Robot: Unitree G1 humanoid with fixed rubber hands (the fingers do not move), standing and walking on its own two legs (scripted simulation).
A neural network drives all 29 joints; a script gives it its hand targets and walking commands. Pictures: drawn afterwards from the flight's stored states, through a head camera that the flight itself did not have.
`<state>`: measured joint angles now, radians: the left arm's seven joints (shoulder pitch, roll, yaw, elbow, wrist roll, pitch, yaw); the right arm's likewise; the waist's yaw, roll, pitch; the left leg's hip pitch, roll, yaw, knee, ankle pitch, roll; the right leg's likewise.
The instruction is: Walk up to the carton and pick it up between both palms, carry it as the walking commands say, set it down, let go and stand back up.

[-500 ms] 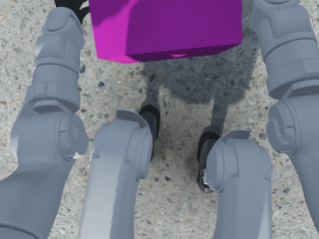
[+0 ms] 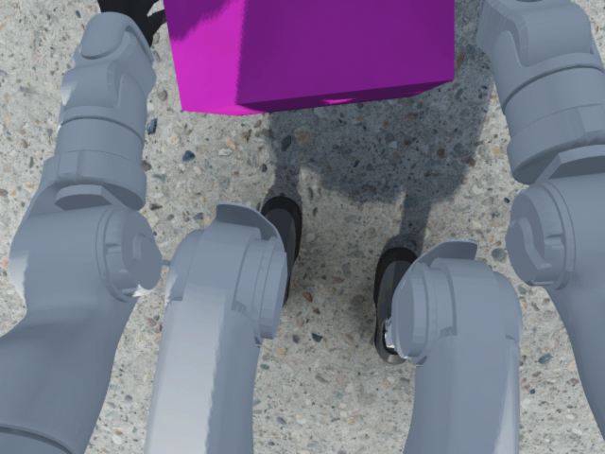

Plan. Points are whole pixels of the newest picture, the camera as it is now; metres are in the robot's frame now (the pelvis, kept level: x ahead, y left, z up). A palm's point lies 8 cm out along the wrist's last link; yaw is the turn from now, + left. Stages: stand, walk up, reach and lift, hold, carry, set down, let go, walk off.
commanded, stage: set down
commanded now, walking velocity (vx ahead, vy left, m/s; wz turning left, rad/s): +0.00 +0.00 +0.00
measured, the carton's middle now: out of the picture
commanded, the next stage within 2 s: none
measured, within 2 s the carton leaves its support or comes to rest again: neither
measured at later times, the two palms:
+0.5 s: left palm (129, 21) +0.48 +0.28 -0.18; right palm out of the picture +0.58 -0.07 -0.18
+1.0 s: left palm (114, 19) +0.48 +0.30 -0.18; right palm out of the picture +0.58 -0.08 -0.18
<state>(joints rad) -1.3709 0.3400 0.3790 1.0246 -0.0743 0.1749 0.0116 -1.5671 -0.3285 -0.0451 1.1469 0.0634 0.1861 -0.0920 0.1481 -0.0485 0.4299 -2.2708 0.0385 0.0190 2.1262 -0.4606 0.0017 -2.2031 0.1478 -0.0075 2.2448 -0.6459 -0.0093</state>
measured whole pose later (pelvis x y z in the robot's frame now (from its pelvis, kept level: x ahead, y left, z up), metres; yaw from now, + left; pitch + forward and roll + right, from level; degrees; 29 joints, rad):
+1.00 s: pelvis +0.01 +0.01 +0.00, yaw +1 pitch +36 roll +2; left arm -1.41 0.38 0.37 1.21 -0.15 0.01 0.04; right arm -1.57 -0.41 0.04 1.17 0.15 0.11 -0.07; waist 0.14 -0.01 0.42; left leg -2.28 0.03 0.04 2.12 -0.47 0.02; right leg -2.20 0.13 0.01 2.24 -0.67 0.01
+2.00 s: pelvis +0.02 +0.01 +0.14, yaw +1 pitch +47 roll -2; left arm -1.12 0.33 0.39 0.75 -0.12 0.25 0.00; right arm -1.31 -0.42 -0.15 0.90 0.05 0.28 0.01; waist 0.15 -0.03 0.02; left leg -2.05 -0.02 0.00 1.63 -0.40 0.02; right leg -1.95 0.08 0.00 1.72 -0.59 0.01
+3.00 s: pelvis +0.09 +0.03 +0.35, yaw +1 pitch +31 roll -2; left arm -0.36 0.29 0.19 0.56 -0.02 0.10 -0.15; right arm -0.47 -0.19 -0.16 0.57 -0.04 0.15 -0.05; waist 0.09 0.00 -0.04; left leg -1.10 -0.03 -0.01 0.77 -0.22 0.04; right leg -1.00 0.05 0.06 0.79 -0.34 0.02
